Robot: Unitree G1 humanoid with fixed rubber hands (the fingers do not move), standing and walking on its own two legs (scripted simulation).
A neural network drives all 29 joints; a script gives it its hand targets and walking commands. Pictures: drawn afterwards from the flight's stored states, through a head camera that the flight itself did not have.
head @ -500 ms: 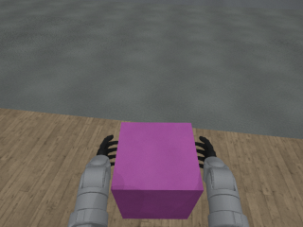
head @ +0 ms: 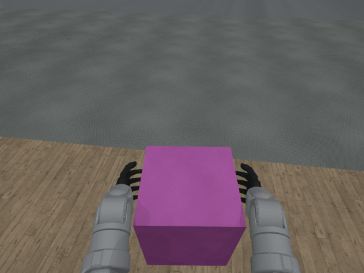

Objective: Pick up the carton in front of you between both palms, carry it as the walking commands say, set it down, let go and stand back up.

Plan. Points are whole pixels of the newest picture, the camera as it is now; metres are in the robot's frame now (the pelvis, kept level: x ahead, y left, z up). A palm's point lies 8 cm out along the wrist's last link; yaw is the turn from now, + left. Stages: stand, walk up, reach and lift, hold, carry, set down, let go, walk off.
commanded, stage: hold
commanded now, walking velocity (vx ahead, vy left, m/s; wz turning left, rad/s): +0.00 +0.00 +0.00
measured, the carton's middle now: (187, 207) +0.29 +0.00 -0.03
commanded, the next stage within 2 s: carry in 0.96 s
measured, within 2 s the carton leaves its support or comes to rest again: neither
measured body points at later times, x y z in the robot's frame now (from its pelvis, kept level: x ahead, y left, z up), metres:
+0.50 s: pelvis +0.00 +0.00 +0.00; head -0.05 -0.01 +0.45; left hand +0.30 +0.15 +0.05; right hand +0.30 -0.15 +0.05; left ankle +0.01 +0.13 -0.75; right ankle +0.03 -0.13 -0.75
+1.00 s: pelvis +0.00 +0.00 +0.00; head -0.05 +0.00 +0.45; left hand +0.30 +0.15 +0.05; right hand +0.30 -0.15 +0.05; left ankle +0.01 +0.13 -0.74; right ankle +0.03 -0.13 -0.74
